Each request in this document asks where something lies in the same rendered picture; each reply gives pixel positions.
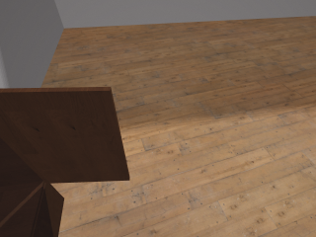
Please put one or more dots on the cupboard door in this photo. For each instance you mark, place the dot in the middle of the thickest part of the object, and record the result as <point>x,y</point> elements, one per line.
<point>65,134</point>

